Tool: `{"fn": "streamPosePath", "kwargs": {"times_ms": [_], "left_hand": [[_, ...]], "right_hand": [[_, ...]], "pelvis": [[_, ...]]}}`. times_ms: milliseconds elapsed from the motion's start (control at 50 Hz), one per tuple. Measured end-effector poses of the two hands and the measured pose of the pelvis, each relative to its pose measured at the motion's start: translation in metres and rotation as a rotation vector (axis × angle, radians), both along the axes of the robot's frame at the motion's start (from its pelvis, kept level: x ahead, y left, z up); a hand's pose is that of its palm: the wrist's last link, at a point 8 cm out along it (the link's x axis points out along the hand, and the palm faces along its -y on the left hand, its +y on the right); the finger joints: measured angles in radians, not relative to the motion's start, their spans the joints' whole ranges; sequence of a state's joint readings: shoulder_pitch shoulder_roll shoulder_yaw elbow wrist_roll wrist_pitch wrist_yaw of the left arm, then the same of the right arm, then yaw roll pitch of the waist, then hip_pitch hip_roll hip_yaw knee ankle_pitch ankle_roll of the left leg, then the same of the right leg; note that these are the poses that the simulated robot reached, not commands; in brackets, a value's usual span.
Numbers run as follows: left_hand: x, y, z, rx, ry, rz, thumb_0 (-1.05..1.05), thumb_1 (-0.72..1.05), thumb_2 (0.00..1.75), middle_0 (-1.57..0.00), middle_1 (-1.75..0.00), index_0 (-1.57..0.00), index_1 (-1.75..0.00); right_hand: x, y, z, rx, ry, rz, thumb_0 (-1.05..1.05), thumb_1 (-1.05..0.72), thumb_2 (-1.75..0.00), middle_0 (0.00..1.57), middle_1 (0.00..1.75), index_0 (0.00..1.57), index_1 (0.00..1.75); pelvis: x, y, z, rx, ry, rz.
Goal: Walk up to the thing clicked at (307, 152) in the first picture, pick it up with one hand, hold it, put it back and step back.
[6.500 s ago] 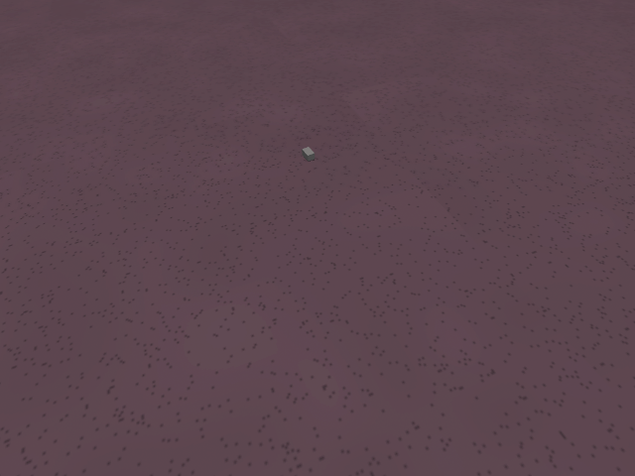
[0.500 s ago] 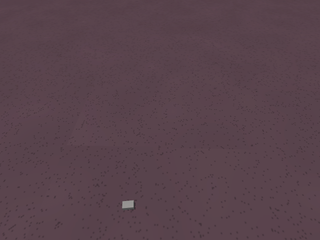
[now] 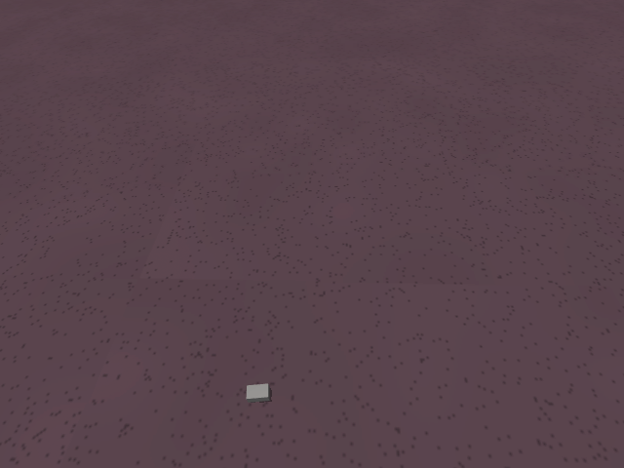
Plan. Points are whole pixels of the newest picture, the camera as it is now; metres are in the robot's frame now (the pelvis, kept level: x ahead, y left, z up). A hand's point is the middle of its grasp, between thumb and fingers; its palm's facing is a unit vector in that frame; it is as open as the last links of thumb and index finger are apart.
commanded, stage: stand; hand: left
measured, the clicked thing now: (258, 393) +0.44 +0.24 -0.76
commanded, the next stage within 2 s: none
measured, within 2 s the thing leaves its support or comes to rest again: neither
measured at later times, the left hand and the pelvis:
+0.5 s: hand out of the picture +0.07 +0.25 -0.16, palm faces -0.01 -0.94 -0.34, open 7.4 cm; pelvis -0.01 +0.00 +0.00, yaw +0 degrees
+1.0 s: hand out of the picture +0.06 +0.25 -0.16, palm faces -0.02 -0.94 -0.34, open 7.4 cm; pelvis -0.01 +0.00 +0.00, yaw +0 degrees
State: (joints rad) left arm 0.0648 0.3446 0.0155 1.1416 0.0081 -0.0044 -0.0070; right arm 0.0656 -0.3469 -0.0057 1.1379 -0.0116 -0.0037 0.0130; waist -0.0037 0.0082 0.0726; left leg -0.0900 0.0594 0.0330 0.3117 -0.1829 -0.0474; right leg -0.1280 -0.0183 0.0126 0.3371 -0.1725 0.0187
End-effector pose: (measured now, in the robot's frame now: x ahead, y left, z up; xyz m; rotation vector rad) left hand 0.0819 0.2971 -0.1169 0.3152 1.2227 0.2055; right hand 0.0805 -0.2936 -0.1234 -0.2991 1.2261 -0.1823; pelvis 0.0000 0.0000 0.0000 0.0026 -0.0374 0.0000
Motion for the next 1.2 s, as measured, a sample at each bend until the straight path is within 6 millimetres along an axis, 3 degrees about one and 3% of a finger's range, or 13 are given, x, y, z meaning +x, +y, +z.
{"fn": "streamPosePath", "kwargs": {"times_ms": [700,1200], "left_hand": [[-0.029,0.001,-0.002,-0.001,0.025,0.009,0.0,0.9,0.9,-0.21,-0.3,-0.2,-0.3],[-0.02,0.001,-0.002,-0.003,0.015,0.004,0.0,0.9,0.9,-0.21,-0.3,-0.2,-0.3]], "right_hand": [[-0.021,-0.003,0.0,-0.005,0.022,0.002,0.0,-0.91,-0.9,0.2,0.3,0.21,0.3],[-0.013,-0.002,0.002,-0.008,0.014,0.008,0.0,-0.91,-0.9,0.2,0.3,0.21,0.3]], "pelvis": [[-0.009,-0.001,0.0,0.0,-0.005,0.009],[-0.004,0.0,0.0,0.0,-0.002,0.009]]}}
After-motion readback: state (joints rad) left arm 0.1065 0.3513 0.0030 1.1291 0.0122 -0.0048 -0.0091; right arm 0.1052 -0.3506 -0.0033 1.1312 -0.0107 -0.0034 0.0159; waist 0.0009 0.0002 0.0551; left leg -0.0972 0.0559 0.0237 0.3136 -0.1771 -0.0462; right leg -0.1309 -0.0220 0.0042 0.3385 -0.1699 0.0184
